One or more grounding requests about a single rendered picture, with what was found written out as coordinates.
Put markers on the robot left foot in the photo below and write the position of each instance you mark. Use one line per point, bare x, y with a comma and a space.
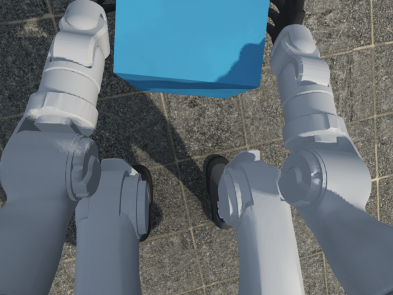
146, 176

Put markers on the left robot forearm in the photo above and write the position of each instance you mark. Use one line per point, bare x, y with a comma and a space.
72, 75

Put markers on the left robot hand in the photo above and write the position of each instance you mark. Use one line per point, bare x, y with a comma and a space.
107, 7

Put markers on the robot left upper arm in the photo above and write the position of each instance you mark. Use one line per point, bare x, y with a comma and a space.
44, 175

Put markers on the carton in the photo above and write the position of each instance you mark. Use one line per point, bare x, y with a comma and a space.
211, 48

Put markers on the right robot hand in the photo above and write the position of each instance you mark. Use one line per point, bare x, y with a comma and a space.
290, 12

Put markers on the robot left thigh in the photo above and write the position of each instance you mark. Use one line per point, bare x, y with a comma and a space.
107, 249

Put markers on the robot right upper arm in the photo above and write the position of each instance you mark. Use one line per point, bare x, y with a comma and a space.
330, 189

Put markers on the right robot forearm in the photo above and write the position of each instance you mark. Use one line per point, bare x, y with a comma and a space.
310, 116

